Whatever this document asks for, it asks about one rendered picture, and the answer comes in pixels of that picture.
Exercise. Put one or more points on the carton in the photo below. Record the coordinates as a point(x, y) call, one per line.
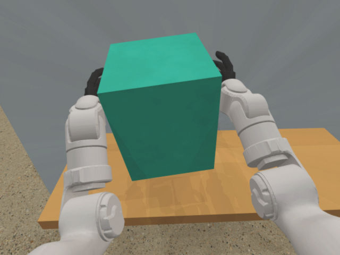
point(161, 97)

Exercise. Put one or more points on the robot left forearm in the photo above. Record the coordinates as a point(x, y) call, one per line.
point(86, 147)

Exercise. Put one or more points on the robot right hand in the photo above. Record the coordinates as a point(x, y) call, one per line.
point(225, 66)

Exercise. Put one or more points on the robot left hand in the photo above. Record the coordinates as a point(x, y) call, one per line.
point(93, 82)

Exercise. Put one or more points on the robot left upper arm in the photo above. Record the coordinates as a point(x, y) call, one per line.
point(87, 225)

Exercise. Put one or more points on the robot right upper arm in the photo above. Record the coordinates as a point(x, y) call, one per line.
point(287, 196)

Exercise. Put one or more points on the table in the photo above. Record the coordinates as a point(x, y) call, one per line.
point(221, 194)

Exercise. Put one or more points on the robot right forearm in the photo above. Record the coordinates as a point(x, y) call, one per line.
point(262, 142)

